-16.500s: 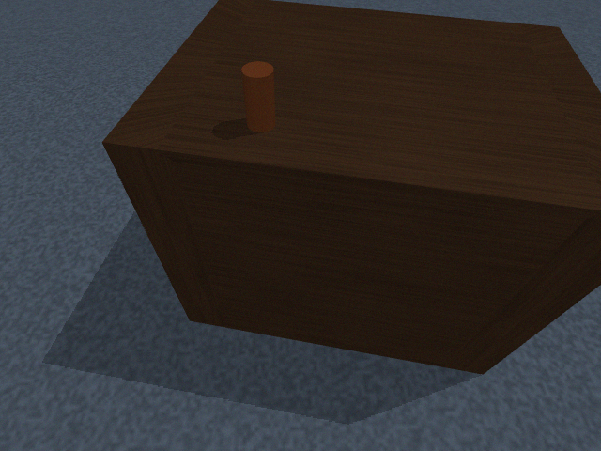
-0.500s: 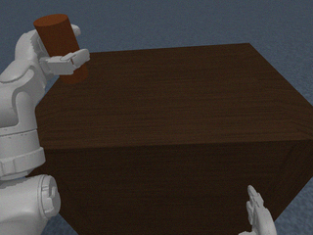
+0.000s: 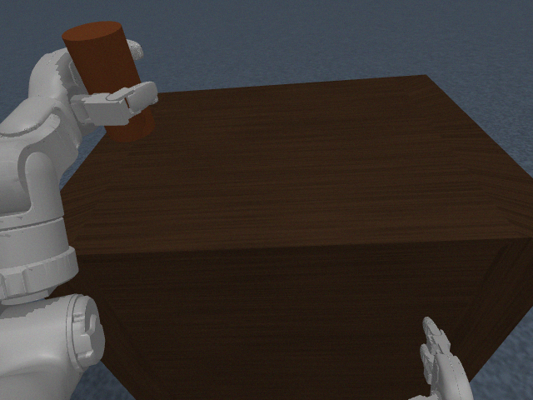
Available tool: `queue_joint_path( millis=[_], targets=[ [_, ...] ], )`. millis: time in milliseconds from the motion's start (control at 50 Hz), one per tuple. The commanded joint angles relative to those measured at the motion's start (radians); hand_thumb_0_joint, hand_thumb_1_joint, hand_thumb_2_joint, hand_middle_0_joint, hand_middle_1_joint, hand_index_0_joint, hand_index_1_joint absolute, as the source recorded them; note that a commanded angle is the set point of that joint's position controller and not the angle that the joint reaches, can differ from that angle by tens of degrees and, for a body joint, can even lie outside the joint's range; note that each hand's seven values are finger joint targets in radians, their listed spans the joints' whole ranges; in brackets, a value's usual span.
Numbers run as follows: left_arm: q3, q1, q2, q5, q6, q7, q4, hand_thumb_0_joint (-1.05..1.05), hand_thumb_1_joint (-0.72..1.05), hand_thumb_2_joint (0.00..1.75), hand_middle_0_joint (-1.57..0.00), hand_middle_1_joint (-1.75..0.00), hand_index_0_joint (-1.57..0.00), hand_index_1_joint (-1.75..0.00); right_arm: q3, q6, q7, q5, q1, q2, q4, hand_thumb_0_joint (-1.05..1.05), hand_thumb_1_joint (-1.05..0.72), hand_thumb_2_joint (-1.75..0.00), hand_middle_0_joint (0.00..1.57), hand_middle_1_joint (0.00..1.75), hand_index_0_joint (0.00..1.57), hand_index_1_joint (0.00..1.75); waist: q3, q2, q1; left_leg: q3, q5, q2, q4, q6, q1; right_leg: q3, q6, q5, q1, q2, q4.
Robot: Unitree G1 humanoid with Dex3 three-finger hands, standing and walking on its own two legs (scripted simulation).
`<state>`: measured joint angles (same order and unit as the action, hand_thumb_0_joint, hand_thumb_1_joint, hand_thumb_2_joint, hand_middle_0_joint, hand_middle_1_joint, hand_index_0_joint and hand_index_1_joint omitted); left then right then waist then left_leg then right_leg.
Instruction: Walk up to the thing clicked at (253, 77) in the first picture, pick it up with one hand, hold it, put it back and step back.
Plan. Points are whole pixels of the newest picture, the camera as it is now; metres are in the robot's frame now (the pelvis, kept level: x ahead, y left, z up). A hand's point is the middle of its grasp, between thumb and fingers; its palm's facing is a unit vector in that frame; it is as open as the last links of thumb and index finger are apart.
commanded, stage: hold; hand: left
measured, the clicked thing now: (114, 85) +0.34 +0.17 +0.35
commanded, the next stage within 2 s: crouch in 1.76 s
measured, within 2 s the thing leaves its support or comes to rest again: neither
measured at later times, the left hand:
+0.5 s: hand (122, 95) +0.34 +0.16 +0.34, palm faces +0.09 -1.00 -0.01, open 8.0 cm
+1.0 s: hand (125, 94) +0.34 +0.16 +0.34, palm faces +0.09 -1.00 -0.01, open 8.0 cm
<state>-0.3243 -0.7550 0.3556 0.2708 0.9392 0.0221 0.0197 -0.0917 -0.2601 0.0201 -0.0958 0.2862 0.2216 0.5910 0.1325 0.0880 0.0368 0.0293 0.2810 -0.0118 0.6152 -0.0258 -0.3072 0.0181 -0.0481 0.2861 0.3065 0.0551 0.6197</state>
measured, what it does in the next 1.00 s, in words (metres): stands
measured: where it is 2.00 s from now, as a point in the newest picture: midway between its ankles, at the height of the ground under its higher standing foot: outside the picture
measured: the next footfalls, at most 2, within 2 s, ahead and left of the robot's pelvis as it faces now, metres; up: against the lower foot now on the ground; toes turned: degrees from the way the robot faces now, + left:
none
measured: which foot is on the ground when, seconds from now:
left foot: down 0.00-1.00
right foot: down 0.00-1.00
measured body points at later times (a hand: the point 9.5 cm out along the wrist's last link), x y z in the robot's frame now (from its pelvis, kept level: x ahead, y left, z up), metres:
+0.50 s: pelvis +0.00 +0.00 +0.00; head -0.06 -0.04 +0.44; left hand +0.33 +0.21 +0.34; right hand +0.17 -0.25 -0.06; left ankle +0.03 +0.14 -0.73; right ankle +0.03 -0.15 -0.73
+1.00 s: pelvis +0.00 +0.00 +0.00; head -0.06 -0.04 +0.44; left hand +0.33 +0.21 +0.34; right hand +0.17 -0.25 -0.06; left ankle +0.03 +0.14 -0.73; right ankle +0.03 -0.15 -0.73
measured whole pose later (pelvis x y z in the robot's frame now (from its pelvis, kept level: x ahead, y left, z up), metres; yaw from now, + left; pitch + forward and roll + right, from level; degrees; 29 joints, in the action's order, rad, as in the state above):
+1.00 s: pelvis +0.00 +0.00 +0.00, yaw +0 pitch -2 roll +0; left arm -0.32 -0.75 0.36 0.27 0.94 0.02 0.01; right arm -0.09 -0.27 0.01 -0.10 0.30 0.22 0.59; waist 0.13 0.09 0.04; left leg 0.03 0.28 -0.01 0.62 -0.03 -0.32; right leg 0.02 -0.05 0.29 0.32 0.05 0.63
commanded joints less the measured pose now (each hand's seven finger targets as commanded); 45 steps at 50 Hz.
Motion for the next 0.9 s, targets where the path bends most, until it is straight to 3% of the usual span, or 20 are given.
queue_joint_path(
  millis=[0,20,100,140,200,300,360,440,460,520,540,620,640,660,700,740,760,800,840,880],
  targets=[
    [-0.06,-0.521,0.226,0.004,-0.092,-0.007,0.213,0.0,0.42,1.34,-1.35,-1.46,-1.37,-1.46,-0.038,-0.062,-0.005,-0.007,-0.145,0.1,-0.172,0.0,0.56,-0.05,0.05,0.05,0.05,0.05,0.173,-0.077,-0.003,-0.043,-0.065,0.029,-0.103,0.025,0.092,-0.077,0.036,-0.046,0.006,-0.055,-0.121],
    [-0.042,-0.521,0.213,0.001,-0.094,-0.009,0.221,0.0,0.43,1.33,-1.33,-1.44,-1.35,-1.44,-0.037,-0.065,-0.005,-0.01,-0.166,0.099,-0.183,0.0,0.56,-0.05,0.05,0.05,0.05,0.05,0.157,-0.067,-0.002,-0.046,-0.059,0.031,-0.104,0.023,0.08,-0.08,0.037,-0.037,0.012,-0.057,-0.119],
    [-0.071,-0.532,0.226,0.01,-0.106,-0.02,0.262,0.0,0.43,1.33,-1.34,-1.45,-1.36,-1.45,-0.059,-0.071,-0.012,-0.008,-0.159,0.112,-0.166,0.0,0.56,-0.05,0.05,0.05,0.05,0.05,0.208,-0.06,-0.004,-0.04,-0.062,0.026,-0.094,0.021,0.106,-0.081,0.036,-0.045,-0.003,-0.057,-0.112],
    [-0.07,-0.534,0.231,0.01,-0.105,-0.022,0.278,0.0,0.43,1.33,-1.33,-1.45,-1.35,-1.45,-0.044,-0.073,-0.012,-0.008,-0.176,0.1,-0.158,0.0,0.56,-0.05,0.05,0.05,0.05,0.05,0.197,-0.039,0.009,-0.046,-0.068,0.033,-0.09,0.022,0.083,-0.08,0.038,-0.047,-0.015,-0.054,-0.111],
    [-0.089,-0.525,0.25,0.007,-0.097,-0.022,0.233,0.0,0.44,1.36,-1.36,-1.48,-1.38,-1.48,-0.063,-0.072,-0.02,-0.005,-0.177,0.114,-0.14,0.0,0.56,-0.05,0.05,0.05,0.05,0.05,0.195,-0.07,0.0,-0.049,-0.076,0.035,-0.079,0.026,0.084,-0.075,0.032,-0.056,-0.013,-0.051,-0.115],
    [-0.06,-0.497,0.225,0.0,-0.077,-0.019,0.113,0.0,0.43,1.38,-1.39,-1.52,-1.42,-1.52,-0.043,-0.071,-0.021,-0.004,-0.182,0.108,-0.139,0.0,0.56,-0.05,0.05,0.05,0.05,0.05,0.119,-0.12,0.002,-0.042,-0.044,0.03,-0.097,0.025,0.041,-0.077,0.032,-0.029,0.015,-0.056,-0.121],
    [-0.044,-0.469,0.215,-0.003,-0.076,-0.003,0.101,0.0,0.42,1.37,-1.4,-1.52,-1.43,-1.52,-0.033,-0.071,-0.016,-0.006,-0.159,0.1,-0.158,0.0,0.56,-0.05,0.05,0.05,0.05,0.05,0.122,-0.125,-0.001,-0.051,-0.049,0.035,-0.095,0.03,0.044,-0.075,0.031,-0.03,0.016,-0.052,-0.126],
    [-0.035,-0.447,0.203,0.008,-0.09,0.015,0.189,0.0,0.45,1.35,-1.38,-1.49,-1.41,-1.48,-0.039,-0.072,-0.011,-0.009,-0.153,0.11,-0.185,0.0,0.56,-0.05,0.05,0.05,0.05,0.05,0.147,-0.108,0.001,-0.053,-0.05,0.034,-0.094,0.031,0.056,-0.076,0.032,-0.027,0.011,-0.053,-0.123],
    [-0.037,-0.488,0.21,0.01,-0.095,0.013,0.233,0.0,0.45,1.35,-1.39,-1.49,-1.41,-1.48,-0.046,-0.073,-0.011,-0.009,-0.152,0.115,-0.205,0.0,0.56,-0.05,0.05,0.05,0.05,0.05,0.197,-0.086,-0.004,-0.05,-0.062,0.032,-0.094,0.03,0.087,-0.074,0.033,-0.043,-0.003,-0.052,-0.116],
    [-0.083,-0.54,0.257,0.013,-0.111,-0.001,0.327,0.0,0.41,1.34,-1.35,-1.47,-1.37,-1.46,-0.055,-0.072,-0.017,-0.01,-0.159,0.119,-0.205,0.0,0.56,-0.05,0.05,0.05,0.05,0.05,0.237,-0.046,0.006,-0.043,-0.091,0.026,-0.09,0.022,0.117,-0.079,0.036,-0.061,-0.011,-0.059,-0.103],
    [-0.07,-0.54,0.236,0.014,-0.109,-0.009,0.305,0.0,0.44,1.35,-1.34,-1.47,-1.37,-1.46,-0.054,-0.073,-0.018,-0.011,-0.167,0.114,-0.194,0.0,0.56,-0.05,0.05,0.05,0.05,0.05,0.216,-0.043,-0.004,-0.043,-0.087,0.025,-0.088,0.021,0.112,-0.082,0.037,-0.059,-0.005,-0.061,-0.1],
    [-0.089,-0.544,0.242,0.014,-0.107,-0.029,0.244,0.0,0.47,1.39,-1.37,-1.5,-1.39,-1.5,-0.049,-0.075,-0.031,-0.004,-0.176,0.101,-0.142,0.0,0.56,-0.05,0.05,0.05,0.05,0.05,0.184,-0.069,-0.008,-0.045,-0.07,0.031,-0.084,0.025,0.088,-0.077,0.031,-0.054,0.001,-0.055,-0.107],
    [-0.07,-0.552,0.231,0.009,-0.106,-0.033,0.255,0.0,0.47,1.38,-1.36,-1.49,-1.38,-1.48,-0.047,-0.078,-0.029,-0.005,-0.192,0.099,-0.143,0.0,0.56,-0.05,0.05,0.05,0.05,0.05,0.173,-0.05,0.0,-0.048,-0.062,0.032,-0.088,0.022,0.071,-0.078,0.036,-0.043,0.004,-0.055,-0.104],
    [-0.086,-0.533,0.231,0.013,-0.101,-0.037,0.21,0.0,0.46,1.39,-1.38,-1.51,-1.41,-1.51,-0.053,-0.077,-0.032,-0.003,-0.178,0.104,-0.142,0.0,0.55,-0.05,0.05,0.05,0.05,0.05,0.173,-0.09,-0.005,-0.043,-0.062,0.03,-0.084,0.024,0.074,-0.079,0.031,-0.05,0.001,-0.056,-0.106],
    [-0.06,-0.518,0.218,0.004,-0.088,-0.037,0.152,0.0,0.46,1.4,-1.4,-1.53,-1.42,-1.52,-0.041,-0.078,-0.027,-0.004,-0.18,0.096,-0.14,0.0,0.56,-0.05,0.05,0.05,0.05,0.05,0.139,-0.091,-0.003,-0.049,-0.047,0.034,-0.087,0.025,0.047,-0.075,0.031,-0.042,0.008,-0.052,-0.112],
    [-0.062,-0.514,0.232,-0.002,-0.083,-0.03,0.125,0.0,0.48,1.41,-1.42,-1.54,-1.45,-1.54,-0.044,-0.075,-0.026,-0.005,-0.165,0.104,-0.149,0.0,0.56,-0.05,0.05,0.05,0.05,0.05,0.165,-0.106,-0.008,-0.052,-0.068,0.036,-0.082,0.027,0.062,-0.074,0.029,-0.06,0.005,-0.052,-0.114],
    [-0.043,-0.506,0.211,-0.007,-0.076,-0.026,0.117,0.0,0.45,1.4,-1.4,-1.53,-1.43,-1.53,-0.027,-0.071,-0.022,-0.005,-0.171,0.087,-0.139,0.0,0.56,-0.05,0.05,0.05,0.05,0.05,0.141,-0.086,-0.001,-0.055,-0.065,0.038,-0.085,0.025,0.052,-0.073,0.033,-0.053,0.015,-0.051,-0.111],
    [-0.06,-0.508,0.227,-0.003,-0.076,-0.02,0.129,0.0,0.46,1.4,-1.42,-1.54,-1.44,-1.53,-0.05,-0.072,-0.019,-0.004,-0.16,0.11,-0.157,0.0,0.56,-0.05,0.05,0.05,0.05,0.05,0.154,-0.091,0.002,-0.049,-0.072,0.03,-0.089,0.022,0.065,-0.077,0.033,-0.053,0.012,-0.055,-0.111],
    [-0.046,-0.48,0.207,-0.002,-0.069,-0.012,0.079,0.0,0.43,1.4,-1.43,-1.55,-1.46,-1.54,-0.041,-0.074,-0.013,-0.006,-0.152,0.107,-0.166,0.0,0.55,-0.05,0.05,0.05,0.05,0.05,0.135,-0.132,-0.002,-0.043,-0.066,0.027,-0.094,0.026,0.055,-0.08,0.031,-0.051,0.009,-0.057,-0.115],
    [-0.045,-0.495,0.221,0.001,-0.08,-0.004,0.155,0.0,0.45,1.39,-1.41,-1.53,-1.44,-1.53,-0.024,-0.075,-0.009,-0.009,-0.165,0.094,-0.199,0.0,0.56,-0.05,0.05,0.05,0.05,0.05,0.168,-0.086,0.011,-0.05,-0.079,0.031,-0.094,0.025,0.067,-0.077,0.035,-0.054,-0.001,-0.056,-0.112]
  ],
)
